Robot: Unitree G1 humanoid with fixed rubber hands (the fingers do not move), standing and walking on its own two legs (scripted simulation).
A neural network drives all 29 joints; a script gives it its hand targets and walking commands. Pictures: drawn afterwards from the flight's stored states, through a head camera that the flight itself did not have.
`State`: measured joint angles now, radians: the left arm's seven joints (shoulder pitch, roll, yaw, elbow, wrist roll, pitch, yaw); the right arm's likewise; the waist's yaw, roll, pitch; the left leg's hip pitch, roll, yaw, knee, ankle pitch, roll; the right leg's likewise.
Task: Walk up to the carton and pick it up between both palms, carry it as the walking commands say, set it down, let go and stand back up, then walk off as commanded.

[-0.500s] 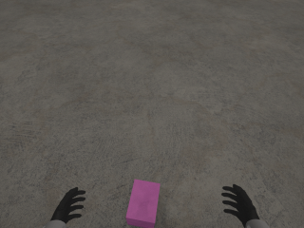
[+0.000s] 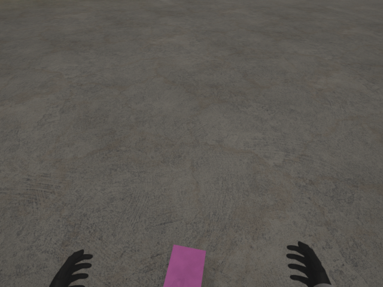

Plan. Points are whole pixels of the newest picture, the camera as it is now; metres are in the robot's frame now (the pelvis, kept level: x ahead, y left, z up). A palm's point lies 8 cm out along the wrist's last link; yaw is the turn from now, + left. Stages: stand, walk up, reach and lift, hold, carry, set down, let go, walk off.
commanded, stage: stand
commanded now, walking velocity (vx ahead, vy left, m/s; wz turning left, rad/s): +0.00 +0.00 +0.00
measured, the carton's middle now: (185, 278) +0.39 +0.03 -0.68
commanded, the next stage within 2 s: walk off in 1.68 s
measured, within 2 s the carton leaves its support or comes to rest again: neither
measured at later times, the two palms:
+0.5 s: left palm (59, 282) +0.17 +0.28 -0.06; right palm (312, 274) +0.21 -0.25 -0.06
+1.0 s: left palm out of the picture +0.16 +0.29 -0.06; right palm (319, 281) +0.19 -0.26 -0.06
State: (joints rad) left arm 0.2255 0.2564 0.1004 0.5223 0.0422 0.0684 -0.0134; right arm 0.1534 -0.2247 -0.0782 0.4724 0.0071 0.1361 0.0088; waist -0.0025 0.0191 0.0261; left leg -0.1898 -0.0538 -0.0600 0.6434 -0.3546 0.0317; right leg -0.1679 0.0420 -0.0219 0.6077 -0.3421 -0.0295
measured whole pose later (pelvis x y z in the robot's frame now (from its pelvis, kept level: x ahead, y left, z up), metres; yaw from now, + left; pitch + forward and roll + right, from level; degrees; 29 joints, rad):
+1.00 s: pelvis +0.02 +0.00 +0.00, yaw +0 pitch -4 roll -1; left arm 0.23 0.30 0.10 0.62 0.04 -0.04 0.01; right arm 0.15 -0.25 -0.08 0.62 0.01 0.00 -0.02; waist 0.01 0.02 -0.02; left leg -0.20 -0.05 -0.06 0.64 -0.37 0.03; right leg -0.18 0.04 -0.02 0.61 -0.36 -0.03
